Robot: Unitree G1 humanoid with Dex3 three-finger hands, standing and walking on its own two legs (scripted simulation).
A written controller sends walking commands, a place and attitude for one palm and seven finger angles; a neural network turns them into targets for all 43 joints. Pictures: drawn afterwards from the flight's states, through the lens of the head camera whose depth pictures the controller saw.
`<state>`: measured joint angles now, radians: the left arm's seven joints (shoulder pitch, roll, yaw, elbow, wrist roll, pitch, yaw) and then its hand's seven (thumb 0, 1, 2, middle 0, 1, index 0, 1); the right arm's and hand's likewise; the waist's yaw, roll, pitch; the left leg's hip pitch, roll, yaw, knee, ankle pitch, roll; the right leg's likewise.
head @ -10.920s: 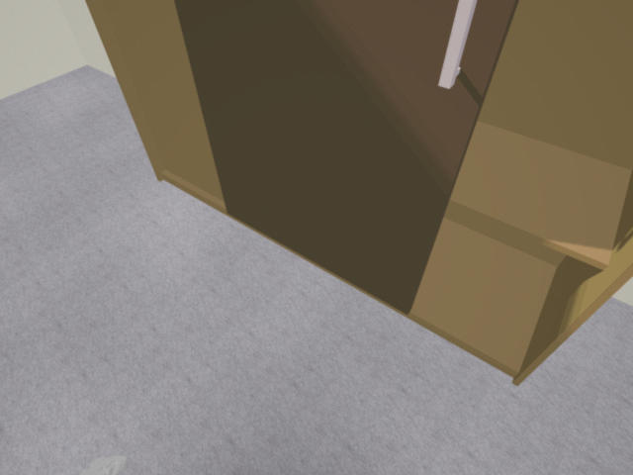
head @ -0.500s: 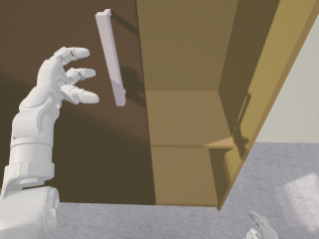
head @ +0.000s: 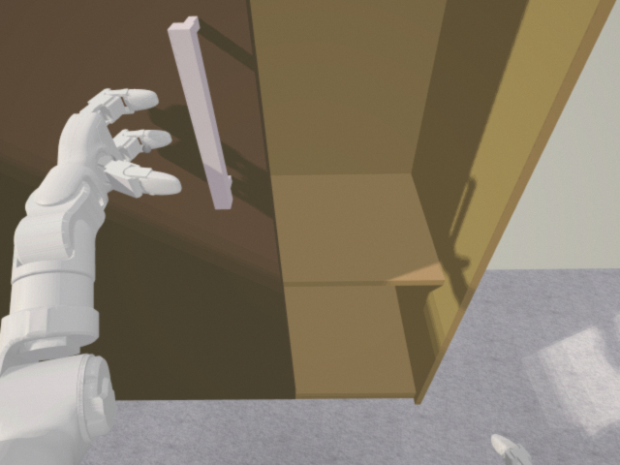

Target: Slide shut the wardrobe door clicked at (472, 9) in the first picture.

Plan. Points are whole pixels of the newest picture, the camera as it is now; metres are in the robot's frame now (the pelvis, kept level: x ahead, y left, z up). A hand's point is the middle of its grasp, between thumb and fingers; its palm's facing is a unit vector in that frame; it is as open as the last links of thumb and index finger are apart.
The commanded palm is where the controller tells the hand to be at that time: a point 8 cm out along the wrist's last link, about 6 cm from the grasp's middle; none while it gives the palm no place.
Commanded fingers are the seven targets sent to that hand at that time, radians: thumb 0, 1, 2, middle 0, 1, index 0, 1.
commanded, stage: move the hooked fingers beside the handle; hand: left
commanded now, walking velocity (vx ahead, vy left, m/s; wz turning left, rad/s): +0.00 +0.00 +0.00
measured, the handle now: (209, 123) +0.46 +0.14 +0.24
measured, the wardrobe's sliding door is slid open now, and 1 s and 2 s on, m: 0.38 0.38 0.38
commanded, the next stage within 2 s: feel for the door with the fingertips in 0.38 s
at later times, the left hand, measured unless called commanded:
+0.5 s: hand (147, 149) +0.40 +0.21 +0.24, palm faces +0.07 -1.00 -0.01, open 14.0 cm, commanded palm +0.38 +0.25 +0.24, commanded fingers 0.00 -0.50 0.30 -0.30 -1.20 -0.30 -1.20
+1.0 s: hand (189, 146) +0.40 +0.16 +0.24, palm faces +0.06 -1.00 +0.01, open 14.0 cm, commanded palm +0.39 +0.22 +0.24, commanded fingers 0.00 -0.50 0.30 -0.30 -1.20 -0.30 -1.20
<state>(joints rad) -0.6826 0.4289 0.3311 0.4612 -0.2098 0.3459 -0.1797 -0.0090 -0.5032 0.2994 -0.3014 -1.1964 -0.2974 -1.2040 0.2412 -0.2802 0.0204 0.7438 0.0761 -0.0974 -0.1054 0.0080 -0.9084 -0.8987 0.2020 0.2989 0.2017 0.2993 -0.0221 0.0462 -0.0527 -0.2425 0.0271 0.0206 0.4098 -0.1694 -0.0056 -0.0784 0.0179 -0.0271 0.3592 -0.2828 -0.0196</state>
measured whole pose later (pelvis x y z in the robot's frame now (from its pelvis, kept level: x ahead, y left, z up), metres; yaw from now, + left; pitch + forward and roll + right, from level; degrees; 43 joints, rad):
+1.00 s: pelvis +0.00 +0.00 +0.00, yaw +0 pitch -1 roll +0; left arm -0.69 0.30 0.25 0.39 -0.20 0.40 -0.07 -0.01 -0.50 0.30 -0.30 -1.20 -0.30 -1.20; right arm 0.19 -0.26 0.03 0.75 0.06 -0.07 -0.10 0.01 -0.91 -0.90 0.20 0.30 0.20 0.30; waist -0.01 0.06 -0.06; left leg -0.22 0.03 0.02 0.40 -0.16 -0.01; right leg -0.06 0.02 -0.02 0.36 -0.28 -0.02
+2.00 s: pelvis -0.01 +0.00 +0.00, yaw +0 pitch -1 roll +0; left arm -0.74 0.27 0.20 0.42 -0.19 0.38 -0.03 -0.01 -0.50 0.30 -0.30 -1.20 -0.30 -1.20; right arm 0.17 -0.25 0.04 0.75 0.06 -0.08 -0.10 0.01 -0.91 -0.90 0.20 0.30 0.20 0.30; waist 0.00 0.05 -0.05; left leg -0.22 0.02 0.02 0.39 -0.15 0.00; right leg -0.06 0.01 -0.03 0.35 -0.27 -0.02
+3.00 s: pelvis +0.00 +0.00 +0.00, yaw +0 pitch -1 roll +0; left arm -0.73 0.23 0.19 0.38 -0.19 0.40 0.00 -0.01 -0.50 0.30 -0.30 -1.20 -0.29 -1.20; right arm 0.15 -0.25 0.03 0.76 0.05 -0.06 -0.09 0.01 -0.91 -0.90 0.20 0.30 0.20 0.30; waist 0.01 0.05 -0.05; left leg -0.21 0.03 0.01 0.39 -0.15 -0.01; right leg -0.05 0.02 -0.03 0.35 -0.28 -0.03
